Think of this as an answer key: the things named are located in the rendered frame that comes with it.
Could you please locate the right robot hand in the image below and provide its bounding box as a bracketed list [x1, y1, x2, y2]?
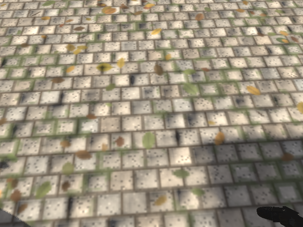
[257, 206, 303, 227]

